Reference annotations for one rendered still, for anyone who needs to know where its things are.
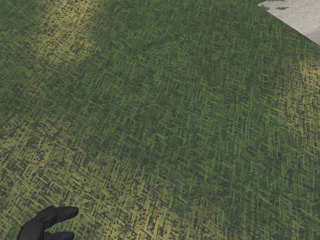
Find robot left hand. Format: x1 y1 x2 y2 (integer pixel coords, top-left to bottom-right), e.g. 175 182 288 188
16 205 79 240

